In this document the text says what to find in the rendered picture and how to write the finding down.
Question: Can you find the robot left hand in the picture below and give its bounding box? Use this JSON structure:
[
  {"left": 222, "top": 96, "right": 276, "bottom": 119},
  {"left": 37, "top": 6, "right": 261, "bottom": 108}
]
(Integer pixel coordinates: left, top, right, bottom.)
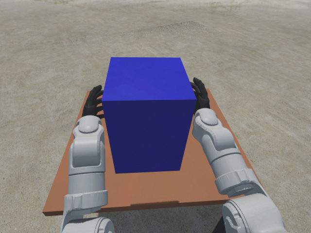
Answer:
[{"left": 82, "top": 85, "right": 104, "bottom": 119}]

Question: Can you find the table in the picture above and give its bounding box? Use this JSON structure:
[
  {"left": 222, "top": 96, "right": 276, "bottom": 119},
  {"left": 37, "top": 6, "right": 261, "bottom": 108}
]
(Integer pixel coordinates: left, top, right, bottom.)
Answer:
[{"left": 42, "top": 88, "right": 264, "bottom": 233}]

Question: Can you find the robot right hand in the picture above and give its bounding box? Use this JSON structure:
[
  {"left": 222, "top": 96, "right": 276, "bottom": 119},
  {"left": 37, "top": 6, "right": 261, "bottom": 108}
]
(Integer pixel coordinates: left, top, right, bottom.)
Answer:
[{"left": 190, "top": 77, "right": 210, "bottom": 115}]

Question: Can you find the robot right upper arm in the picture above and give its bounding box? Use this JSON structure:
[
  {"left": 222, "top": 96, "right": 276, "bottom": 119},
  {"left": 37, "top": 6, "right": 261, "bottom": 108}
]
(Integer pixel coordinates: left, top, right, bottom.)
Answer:
[{"left": 222, "top": 193, "right": 290, "bottom": 233}]

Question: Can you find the robot left forearm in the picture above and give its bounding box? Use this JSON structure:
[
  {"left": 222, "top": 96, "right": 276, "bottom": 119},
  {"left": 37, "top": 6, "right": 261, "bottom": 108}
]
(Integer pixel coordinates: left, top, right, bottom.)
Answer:
[{"left": 60, "top": 116, "right": 108, "bottom": 233}]

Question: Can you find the robot left upper arm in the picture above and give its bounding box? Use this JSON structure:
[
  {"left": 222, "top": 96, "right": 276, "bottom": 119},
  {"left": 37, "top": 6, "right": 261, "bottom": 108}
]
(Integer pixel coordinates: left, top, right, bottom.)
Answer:
[{"left": 62, "top": 216, "right": 115, "bottom": 233}]

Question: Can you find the robot right forearm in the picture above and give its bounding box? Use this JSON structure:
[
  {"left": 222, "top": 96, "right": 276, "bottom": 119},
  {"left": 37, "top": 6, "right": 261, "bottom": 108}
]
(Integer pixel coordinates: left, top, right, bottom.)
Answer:
[{"left": 192, "top": 108, "right": 285, "bottom": 227}]

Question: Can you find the carton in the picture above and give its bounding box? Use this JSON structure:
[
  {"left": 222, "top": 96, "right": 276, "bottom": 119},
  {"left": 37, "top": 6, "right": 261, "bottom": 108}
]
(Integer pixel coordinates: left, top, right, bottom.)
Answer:
[{"left": 102, "top": 57, "right": 197, "bottom": 174}]

